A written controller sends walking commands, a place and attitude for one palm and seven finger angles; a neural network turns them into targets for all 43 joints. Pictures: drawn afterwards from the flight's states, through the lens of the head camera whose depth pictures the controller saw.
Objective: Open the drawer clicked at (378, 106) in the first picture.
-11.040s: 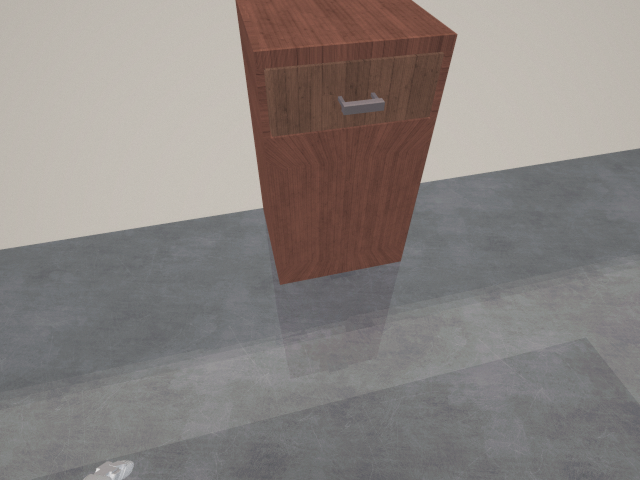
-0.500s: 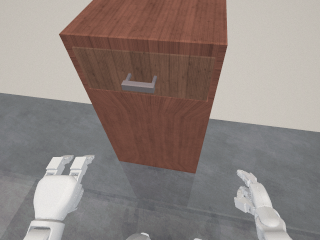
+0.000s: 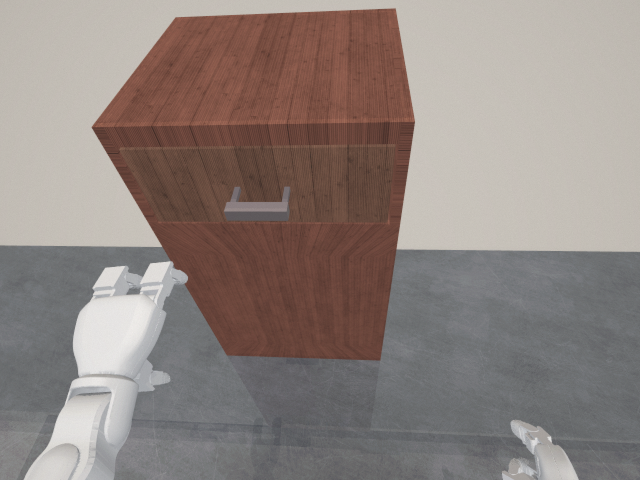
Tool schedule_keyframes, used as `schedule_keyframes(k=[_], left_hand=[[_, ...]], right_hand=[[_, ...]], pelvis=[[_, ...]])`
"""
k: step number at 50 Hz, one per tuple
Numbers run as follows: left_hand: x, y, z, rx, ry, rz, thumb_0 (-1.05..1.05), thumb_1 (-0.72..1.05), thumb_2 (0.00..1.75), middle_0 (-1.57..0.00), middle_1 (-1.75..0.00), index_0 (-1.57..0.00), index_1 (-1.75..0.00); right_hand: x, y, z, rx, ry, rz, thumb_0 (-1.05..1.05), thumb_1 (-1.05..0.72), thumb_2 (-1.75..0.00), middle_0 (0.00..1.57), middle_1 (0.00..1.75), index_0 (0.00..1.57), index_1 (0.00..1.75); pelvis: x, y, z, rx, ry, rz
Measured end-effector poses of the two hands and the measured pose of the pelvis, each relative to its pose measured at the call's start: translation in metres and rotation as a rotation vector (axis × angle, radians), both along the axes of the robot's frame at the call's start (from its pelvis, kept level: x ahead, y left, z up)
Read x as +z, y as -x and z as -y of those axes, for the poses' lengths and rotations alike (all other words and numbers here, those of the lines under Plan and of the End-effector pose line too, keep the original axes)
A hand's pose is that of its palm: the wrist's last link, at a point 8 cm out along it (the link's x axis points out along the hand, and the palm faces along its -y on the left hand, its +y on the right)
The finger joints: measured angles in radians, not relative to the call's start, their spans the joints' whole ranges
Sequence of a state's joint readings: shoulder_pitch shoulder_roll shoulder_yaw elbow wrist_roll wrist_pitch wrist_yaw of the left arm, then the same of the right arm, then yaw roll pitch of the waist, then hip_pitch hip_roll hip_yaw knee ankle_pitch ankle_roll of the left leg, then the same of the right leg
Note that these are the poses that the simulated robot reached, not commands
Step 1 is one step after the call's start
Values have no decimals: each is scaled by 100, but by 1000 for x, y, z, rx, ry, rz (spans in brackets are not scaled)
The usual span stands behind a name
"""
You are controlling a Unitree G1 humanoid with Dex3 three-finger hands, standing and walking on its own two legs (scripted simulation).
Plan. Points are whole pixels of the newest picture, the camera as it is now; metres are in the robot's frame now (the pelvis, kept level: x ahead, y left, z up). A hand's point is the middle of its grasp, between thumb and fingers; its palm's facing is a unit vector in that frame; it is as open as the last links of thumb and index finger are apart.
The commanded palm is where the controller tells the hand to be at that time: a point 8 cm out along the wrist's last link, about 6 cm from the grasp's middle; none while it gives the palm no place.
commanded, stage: raise the hand with hooked fingers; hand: left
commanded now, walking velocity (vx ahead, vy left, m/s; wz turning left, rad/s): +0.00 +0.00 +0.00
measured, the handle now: (259, 202) +0.55 +0.18 +0.00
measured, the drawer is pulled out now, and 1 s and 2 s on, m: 0.00 0.00 0.00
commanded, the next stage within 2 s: move the hooked fingers above the handle in 0.80 s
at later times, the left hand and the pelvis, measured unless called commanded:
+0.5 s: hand (106, 265) +0.31 +0.29 +0.12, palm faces +0.05 -0.05 -1.00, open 13.8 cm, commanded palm +0.27 +0.28 +0.17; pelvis +0.00 +0.03 +0.02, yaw +2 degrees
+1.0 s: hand (134, 285) +0.30 +0.26 +0.10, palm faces +0.01 -0.06 -1.00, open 13.8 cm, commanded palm +0.29 +0.26 +0.16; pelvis -0.01 +0.01 +0.02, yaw +2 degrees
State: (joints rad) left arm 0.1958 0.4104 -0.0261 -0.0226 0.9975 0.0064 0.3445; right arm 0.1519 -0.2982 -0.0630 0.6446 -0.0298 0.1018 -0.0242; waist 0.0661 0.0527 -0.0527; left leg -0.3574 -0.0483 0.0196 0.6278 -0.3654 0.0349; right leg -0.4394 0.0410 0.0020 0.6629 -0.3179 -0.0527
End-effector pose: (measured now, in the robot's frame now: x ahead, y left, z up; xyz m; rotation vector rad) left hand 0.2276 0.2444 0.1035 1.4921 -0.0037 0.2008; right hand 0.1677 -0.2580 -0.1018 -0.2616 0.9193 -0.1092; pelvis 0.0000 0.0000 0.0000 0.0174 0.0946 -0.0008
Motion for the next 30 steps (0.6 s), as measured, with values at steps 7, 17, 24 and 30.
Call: schedule_keyframes(k=[7, 17, 24, 30], left_hand=[[21, -25, -12, 37, 24, -23, 0, -35, 37, -31, -110, -31, -110], [58, -49, -25, -23, -22, -42, 0, -47, 31, -32, -118, -32, -118], [73, -59, -44, -2, -25, -77, 0, -49, 31, -32, -120, -32, -120], [56, -55, -36, -70, 3, -159, 0, -49, 30, -32, -120, -32, -120]], right_hand=[[18, -33, -45, 36, -79, 103, 1, -91, -90, 20, 30, 20, 30], [30, -48, -100, 136, -143, 114, 1, -90, -90, 20, 30, 20, 30], [19, -30, -99, 140, -136, 29, 1, -90, -90, 20, 30, 21, 30], [11, -9, -83, 108, -113, -30, 1, -90, -90, 20, 30, 21, 30]], pelvis=[[6, -1, -14, 6, 7, 41], [14, -2, -27, 17, 18, 82], [17, -1, -32, 32, 22, 80], [18, 0, -34, 24, 23, 69]])
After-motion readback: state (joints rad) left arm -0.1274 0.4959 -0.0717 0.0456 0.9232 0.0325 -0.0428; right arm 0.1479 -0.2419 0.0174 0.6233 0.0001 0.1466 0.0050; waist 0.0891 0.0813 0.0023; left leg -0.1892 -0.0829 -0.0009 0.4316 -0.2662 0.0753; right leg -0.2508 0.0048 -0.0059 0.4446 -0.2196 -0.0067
